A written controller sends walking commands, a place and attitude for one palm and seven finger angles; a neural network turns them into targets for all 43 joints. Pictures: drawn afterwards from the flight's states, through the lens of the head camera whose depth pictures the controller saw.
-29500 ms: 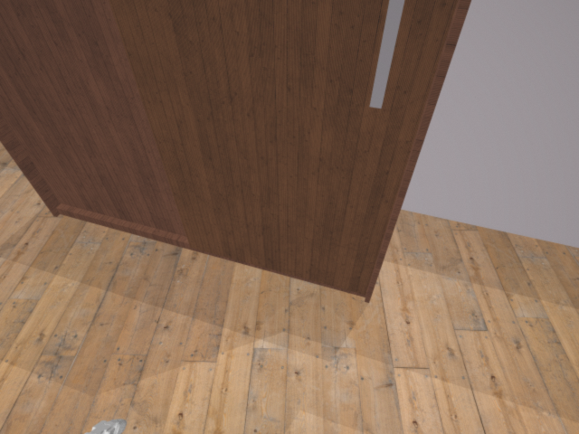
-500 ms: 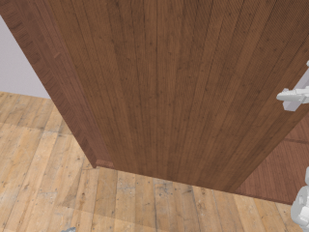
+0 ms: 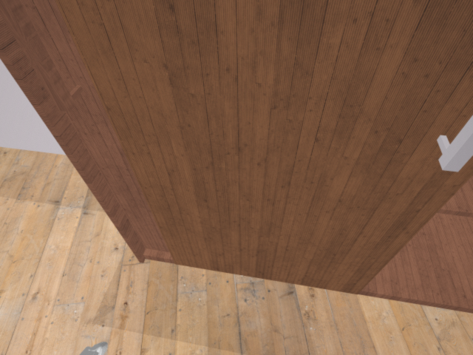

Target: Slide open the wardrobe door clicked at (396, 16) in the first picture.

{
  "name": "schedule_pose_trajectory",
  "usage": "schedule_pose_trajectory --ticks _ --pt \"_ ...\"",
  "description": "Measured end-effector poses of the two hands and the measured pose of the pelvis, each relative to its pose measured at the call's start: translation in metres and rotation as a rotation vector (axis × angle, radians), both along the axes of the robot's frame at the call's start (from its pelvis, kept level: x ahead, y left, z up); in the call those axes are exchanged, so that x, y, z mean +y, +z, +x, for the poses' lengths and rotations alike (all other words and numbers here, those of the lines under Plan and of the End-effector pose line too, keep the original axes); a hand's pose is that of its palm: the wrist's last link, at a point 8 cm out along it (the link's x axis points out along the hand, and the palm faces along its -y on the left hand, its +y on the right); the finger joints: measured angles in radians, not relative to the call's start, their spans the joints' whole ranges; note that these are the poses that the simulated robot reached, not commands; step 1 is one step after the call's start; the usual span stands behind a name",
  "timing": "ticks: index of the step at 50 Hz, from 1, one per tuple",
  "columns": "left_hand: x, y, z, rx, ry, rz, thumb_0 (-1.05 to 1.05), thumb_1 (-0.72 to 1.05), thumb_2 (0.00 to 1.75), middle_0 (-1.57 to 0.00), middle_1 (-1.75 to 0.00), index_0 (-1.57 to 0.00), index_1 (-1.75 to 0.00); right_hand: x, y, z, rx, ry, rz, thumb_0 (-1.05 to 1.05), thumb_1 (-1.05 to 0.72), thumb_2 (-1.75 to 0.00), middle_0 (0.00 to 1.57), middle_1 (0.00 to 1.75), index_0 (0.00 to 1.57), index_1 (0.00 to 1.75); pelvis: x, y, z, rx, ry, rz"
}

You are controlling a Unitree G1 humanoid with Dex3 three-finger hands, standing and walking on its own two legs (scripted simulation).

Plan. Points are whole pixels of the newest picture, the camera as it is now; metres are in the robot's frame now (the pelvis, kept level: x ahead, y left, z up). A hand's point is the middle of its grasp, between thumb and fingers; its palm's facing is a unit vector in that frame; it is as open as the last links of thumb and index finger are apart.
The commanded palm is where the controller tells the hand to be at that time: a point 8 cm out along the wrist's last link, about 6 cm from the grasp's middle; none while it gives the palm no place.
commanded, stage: slip the hand off the handle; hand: right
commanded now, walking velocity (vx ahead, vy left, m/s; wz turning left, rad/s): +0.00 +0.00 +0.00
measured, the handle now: out of the picture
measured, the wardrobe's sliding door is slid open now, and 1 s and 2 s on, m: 0.58 0.58 0.58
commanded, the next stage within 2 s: draw the hand back to the body in 0.74 s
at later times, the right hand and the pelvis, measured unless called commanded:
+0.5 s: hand out of the picture +0.32 -0.39 +0.22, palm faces +0.52 +0.83 -0.17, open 14.7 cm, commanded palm +0.27 -0.42 +0.22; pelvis +0.00 -0.01 +0.00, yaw +1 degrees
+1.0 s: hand out of the picture +0.28 -0.37 +0.21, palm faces +0.33 +0.94 -0.07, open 14.7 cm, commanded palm +0.23 -0.40 +0.22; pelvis -0.01 +0.00 +0.00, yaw -1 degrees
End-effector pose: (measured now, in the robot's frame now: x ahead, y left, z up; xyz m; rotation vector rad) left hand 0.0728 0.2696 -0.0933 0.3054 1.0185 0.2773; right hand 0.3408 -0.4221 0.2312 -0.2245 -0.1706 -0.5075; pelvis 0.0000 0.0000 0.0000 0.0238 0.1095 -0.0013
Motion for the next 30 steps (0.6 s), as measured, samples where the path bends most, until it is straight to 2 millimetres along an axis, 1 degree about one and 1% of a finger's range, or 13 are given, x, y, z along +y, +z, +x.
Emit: schedule_pose_trajectory --ticks 5,9,12,15,18,20,26,30 --pt "0.001 -0.001 -0.013 0.018 0.025 0.007 0.01 0.91 0.9 -0.2 -0.3 -0.2 -0.3 -0.009 -0.001 0.005 0.045 0.005 0.008 -0.01 0.55 -0.2 0.26 1.15 0.25 1.15 -0.002 -0.001 -0.002 0.014 0.005 0.003" --pt "-0.003 -0.003 -0.021 0.028 0.036 -0.004 0.01 0.91 0.9 -0.2 -0.3 -0.2 -0.3 -0.002 0.002 0.004 0.022 0.031 -0.049 -0.01 0.55 -0.2 0.26 1.15 0.25 1.15 -0.006 -0.001 -0.002 0.017 0.016 0.003" --pt "-0.007 -0.005 -0.023 0.025 0.049 -0.018 0.01 0.91 0.9 -0.2 -0.3 -0.2 -0.3 0.003 -0.001 0.0 -0.014 0.059 -0.033 -0.01 0.55 -0.2 0.26 1.15 0.25 1.15 -0.009 0.0 -0.002 0.013 0.025 0.001" --pt "-0.013 -0.004 -0.019 0.002 0.054 -0.032 0.01 0.91 0.9 -0.2 -0.3 -0.2 -0.3 0.003 -0.009 -0.009 -0.022 0.06 0.009 -0.01 0.55 -0.2 0.26 1.15 0.25 1.15 -0.01 0.0 -0.001 0.005 0.031 -0.001" --pt "-0.018 -0.002 -0.009 -0.041 0.042 -0.041 0.01 0.91 0.9 -0.2 -0.3 -0.2 -0.3 0.001 -0.014 -0.022 -0.008 0.031 0.007 -0.01 0.55 -0.2 0.26 1.15 0.25 1.15 -0.012 0.0 0.0 -0.008 0.034 -0.002" --pt "-0.022 0.001 0.001 -0.075 0.023 -0.046 0.01 0.91 0.9 -0.2 -0.3 -0.2 -0.3 0.0 -0.014 -0.034 -0.007 0.008 -0.01 -0.01 0.55 -0.2 0.26 1.15 0.25 1.15 -0.013 0.0 0.0 -0.017 0.031 -0.002" --pt "-0.035 0.009 0.039 -0.176 -0.052 -0.051 0.01 0.91 0.9 -0.2 -0.3 -0.2 -0.3 -0.004 -0.004 -0.068 -0.058 -0.022 -0.028 -0.01 0.55 -0.2 0.26 1.15 0.25 1.15 -0.014 0.001 -0.003 -0.044 0.012 -0.001" --pt "-0.043 0.017 0.063 -0.244 -0.1 -0.056 0.01 0.91 0.9 -0.2 -0.3 -0.2 -0.3 -0.007 -0.003 -0.085 -0.04 -0.017 -0.015 -0.01 0.55 -0.2 0.26 1.15 0.25 1.15 -0.014 0.001 -0.005 -0.059 -0.003 -0.002"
